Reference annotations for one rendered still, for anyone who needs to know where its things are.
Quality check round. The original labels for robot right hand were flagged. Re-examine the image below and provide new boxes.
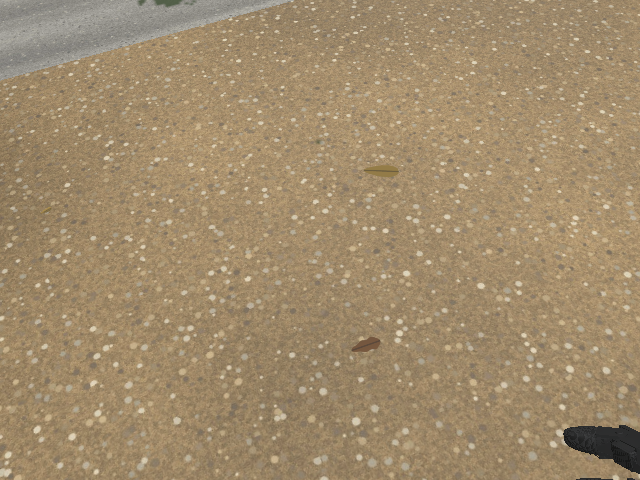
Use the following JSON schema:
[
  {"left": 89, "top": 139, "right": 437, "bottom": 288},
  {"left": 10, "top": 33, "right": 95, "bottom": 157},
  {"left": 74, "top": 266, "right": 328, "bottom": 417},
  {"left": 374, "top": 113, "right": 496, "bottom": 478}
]
[{"left": 563, "top": 425, "right": 640, "bottom": 480}]

